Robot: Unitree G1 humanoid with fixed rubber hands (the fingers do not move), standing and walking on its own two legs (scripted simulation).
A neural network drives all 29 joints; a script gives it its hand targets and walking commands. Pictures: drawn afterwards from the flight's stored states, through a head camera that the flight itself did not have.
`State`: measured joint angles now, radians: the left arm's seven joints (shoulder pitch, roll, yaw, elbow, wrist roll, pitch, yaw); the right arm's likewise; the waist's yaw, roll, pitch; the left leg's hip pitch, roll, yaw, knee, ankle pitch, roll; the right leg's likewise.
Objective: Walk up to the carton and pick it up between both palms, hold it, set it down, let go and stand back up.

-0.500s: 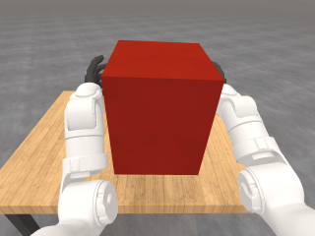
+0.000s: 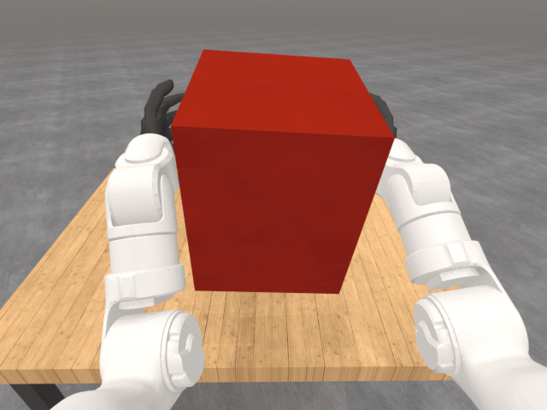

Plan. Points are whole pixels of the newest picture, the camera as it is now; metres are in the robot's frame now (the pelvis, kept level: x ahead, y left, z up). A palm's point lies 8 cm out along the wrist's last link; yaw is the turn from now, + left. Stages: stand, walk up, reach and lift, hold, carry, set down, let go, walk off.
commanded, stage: hold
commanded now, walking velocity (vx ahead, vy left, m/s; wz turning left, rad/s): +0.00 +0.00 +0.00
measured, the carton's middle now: (272, 174) +0.35 +0.01 +0.25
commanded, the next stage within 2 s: none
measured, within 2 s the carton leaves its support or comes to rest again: neither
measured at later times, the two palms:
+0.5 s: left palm (152, 130) +0.33 +0.15 +0.33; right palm (388, 140) +0.35 -0.14 +0.30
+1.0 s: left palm (153, 137) +0.34 +0.16 +0.31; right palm (380, 143) +0.36 -0.13 +0.29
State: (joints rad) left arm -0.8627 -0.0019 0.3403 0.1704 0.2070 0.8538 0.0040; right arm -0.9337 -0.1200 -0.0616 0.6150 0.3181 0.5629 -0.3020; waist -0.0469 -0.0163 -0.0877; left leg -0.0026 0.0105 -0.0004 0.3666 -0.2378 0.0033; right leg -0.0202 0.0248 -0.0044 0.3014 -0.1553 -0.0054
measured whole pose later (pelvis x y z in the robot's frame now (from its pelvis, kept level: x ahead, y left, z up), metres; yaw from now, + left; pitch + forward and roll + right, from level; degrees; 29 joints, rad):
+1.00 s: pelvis +0.00 +0.00 +0.00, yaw +0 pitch -7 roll -1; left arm -0.89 0.01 0.34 0.26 0.30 0.87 -0.06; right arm -0.96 -0.12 -0.06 0.71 0.29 0.60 -0.29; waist -0.05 -0.02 -0.16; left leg 0.00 0.01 0.00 0.37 -0.25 0.00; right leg -0.02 0.02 0.00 0.30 -0.16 0.00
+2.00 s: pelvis -0.01 +0.00 +0.00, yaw +0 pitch -8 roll -1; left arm -0.89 0.01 0.35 0.31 0.35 0.89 -0.10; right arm -0.99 -0.12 -0.06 0.78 0.28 0.62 -0.28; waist -0.05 -0.03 -0.07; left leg 0.00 0.01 0.00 0.37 -0.23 0.00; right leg -0.02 0.02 0.00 0.30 -0.15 -0.01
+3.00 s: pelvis -0.01 +0.00 +0.00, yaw +0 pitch -7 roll -1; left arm -0.89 0.00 0.35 0.28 0.26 0.84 -0.01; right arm -0.96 -0.12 -0.04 0.72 0.28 0.57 -0.27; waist -0.05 -0.02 -0.07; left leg 0.00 0.01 0.00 0.37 -0.23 0.00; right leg -0.02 0.03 0.00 0.29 -0.14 0.00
